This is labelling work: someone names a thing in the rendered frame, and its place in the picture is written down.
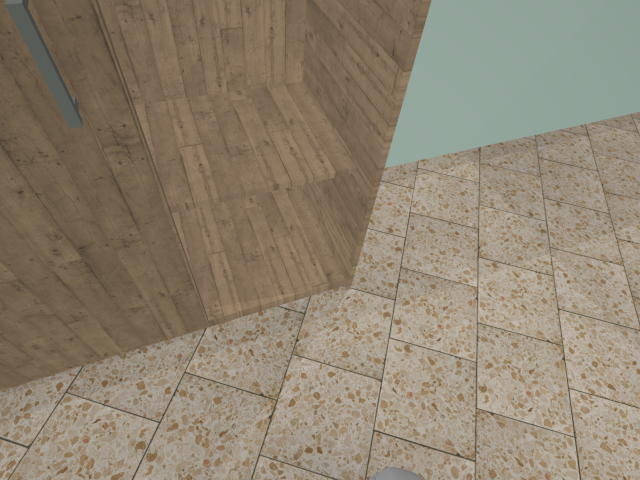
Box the wardrobe door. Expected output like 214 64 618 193
0 0 210 390

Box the handle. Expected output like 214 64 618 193
5 0 83 128

